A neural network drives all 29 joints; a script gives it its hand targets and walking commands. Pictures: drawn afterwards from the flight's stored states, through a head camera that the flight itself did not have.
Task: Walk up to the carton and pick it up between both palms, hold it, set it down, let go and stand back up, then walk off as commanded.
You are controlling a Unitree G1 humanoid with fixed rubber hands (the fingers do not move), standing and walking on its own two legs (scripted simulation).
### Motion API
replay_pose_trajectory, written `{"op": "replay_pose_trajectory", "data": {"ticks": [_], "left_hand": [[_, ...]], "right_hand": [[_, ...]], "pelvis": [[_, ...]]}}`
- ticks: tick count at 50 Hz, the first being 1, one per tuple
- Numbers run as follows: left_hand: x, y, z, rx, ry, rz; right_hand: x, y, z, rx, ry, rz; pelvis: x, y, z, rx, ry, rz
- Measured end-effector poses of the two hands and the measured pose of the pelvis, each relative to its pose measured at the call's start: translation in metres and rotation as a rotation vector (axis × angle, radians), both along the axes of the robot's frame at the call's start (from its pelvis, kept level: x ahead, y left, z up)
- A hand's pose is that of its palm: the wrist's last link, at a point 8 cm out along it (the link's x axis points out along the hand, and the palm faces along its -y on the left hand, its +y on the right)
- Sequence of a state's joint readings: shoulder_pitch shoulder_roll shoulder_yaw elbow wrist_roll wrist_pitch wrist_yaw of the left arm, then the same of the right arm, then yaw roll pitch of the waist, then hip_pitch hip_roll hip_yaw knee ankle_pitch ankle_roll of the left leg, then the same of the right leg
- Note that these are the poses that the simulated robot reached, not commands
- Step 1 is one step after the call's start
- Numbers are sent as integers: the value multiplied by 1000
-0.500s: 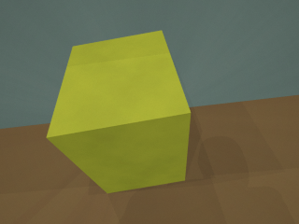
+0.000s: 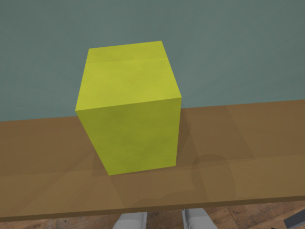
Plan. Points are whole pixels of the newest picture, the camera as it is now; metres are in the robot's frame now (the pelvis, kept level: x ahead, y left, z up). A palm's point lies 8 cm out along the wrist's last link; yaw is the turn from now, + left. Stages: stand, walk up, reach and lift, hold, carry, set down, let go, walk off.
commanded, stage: stand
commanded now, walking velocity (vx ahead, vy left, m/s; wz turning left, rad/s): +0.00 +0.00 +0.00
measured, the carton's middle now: (134, 110) +0.41 +0.09 +0.10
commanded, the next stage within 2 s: none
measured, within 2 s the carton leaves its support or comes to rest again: neither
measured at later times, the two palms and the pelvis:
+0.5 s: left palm out of the picture +0.00 +0.28 -0.09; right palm out of the picture +0.05 -0.33 -0.09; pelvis -0.03 -0.03 +0.01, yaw +0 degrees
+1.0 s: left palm out of the picture +0.00 +0.27 -0.09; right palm out of the picture +0.05 -0.34 -0.08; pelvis -0.02 -0.04 +0.03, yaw +1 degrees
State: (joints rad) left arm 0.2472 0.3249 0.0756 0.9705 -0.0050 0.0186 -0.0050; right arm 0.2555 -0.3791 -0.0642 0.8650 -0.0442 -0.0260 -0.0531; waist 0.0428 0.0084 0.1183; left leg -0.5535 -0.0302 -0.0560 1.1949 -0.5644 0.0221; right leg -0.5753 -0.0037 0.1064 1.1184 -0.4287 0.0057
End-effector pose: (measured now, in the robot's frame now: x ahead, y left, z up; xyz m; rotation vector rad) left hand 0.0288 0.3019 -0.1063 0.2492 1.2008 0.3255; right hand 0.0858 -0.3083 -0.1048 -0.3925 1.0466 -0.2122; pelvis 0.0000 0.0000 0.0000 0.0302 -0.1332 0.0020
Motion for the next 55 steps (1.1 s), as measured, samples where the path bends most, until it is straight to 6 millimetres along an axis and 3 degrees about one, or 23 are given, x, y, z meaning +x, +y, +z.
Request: {"op": "replay_pose_trajectory", "data": {"ticks": [3, 6, 11, 14, 19, 23, 32, 35, 43, 51, 55], "left_hand": [[-7, 7, 1, 1, -2, 4], [-10, 12, 1, 2, -9, 1], [-9, 7, 2, 1, -8, -27], [-10, -3, 3, -4, -8, -37], [-22, -25, 5, -10, -6, -16], [-28, -28, 12, 3, 0, -7], [-31, -24, 11, 0, 8, 0], [-31, -31, 11, -9, 12, 2], [-35, -44, 19, -3, 38, 14], [-29, -35, 21, -11, 62, 17], [-21, -37, 21, -16, 63, 6]], "right_hand": [[-16, 6, 3, 0, 20, 0], [-47, 11, 2, 3, 68, -19], [-76, 4, 1, 7, 103, -53], [-73, -7, 0, 13, 85, -54], [-47, -24, 5, 17, 30, -22], [-33, -27, 10, 24, 1, -5], [-65, -26, 10, 19, 81, -16], [-58, -31, 9, 21, 76, -9], [-12, -39, 18, 36, 1, 24], [-34, -33, 23, 18, 88, 8], [-30, -35, 25, 15, 95, 3]], "pelvis": [[-7, 7, 3, -11, 6, 2], [-13, 11, 4, -18, -3, -3], [-19, 3, 5, -10, -3, -21], [-21, -8, 4, -7, -6, -25], [-25, -29, 7, -5, -8, -5], [-29, -33, 11, -1, -1, 0], [-30, -29, 14, -15, 8, 4], [-28, -35, 13, -13, 10, 9], [-25, -49, 20, -5, 29, 19], [-17, -38, 27, -22, 55, 20], [-12, -40, 28, -25, 66, 14]]}}
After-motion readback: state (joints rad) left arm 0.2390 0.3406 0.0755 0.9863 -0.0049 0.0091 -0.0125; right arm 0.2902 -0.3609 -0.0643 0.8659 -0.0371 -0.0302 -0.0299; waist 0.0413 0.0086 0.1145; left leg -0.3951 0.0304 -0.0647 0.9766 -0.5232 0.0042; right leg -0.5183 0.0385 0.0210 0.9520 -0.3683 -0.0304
